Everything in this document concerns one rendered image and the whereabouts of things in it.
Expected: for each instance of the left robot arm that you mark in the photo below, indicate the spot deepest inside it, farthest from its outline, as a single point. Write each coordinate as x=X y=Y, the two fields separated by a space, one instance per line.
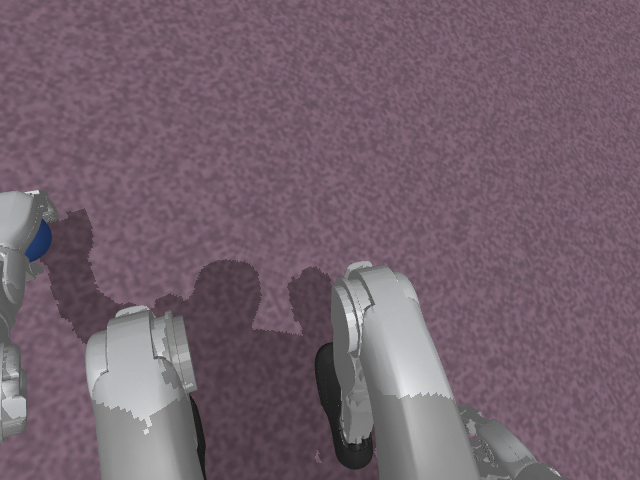
x=13 y=379

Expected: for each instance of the right robot arm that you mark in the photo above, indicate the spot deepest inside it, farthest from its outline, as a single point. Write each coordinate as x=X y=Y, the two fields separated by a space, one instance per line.
x=539 y=471

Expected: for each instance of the left robot hand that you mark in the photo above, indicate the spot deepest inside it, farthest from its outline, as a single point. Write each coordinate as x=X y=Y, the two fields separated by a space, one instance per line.
x=20 y=218

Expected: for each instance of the left robot foot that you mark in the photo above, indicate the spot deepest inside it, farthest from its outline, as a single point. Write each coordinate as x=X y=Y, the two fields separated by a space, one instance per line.
x=200 y=436

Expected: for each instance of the right robot foot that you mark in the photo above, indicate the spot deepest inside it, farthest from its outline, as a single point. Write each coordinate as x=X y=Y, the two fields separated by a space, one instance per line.
x=350 y=455

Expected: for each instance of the ball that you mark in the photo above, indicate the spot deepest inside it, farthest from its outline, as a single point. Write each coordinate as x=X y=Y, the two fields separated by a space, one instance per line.
x=41 y=243

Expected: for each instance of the right robot hand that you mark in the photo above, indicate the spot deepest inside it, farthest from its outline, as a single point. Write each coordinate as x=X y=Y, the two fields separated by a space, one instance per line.
x=499 y=454

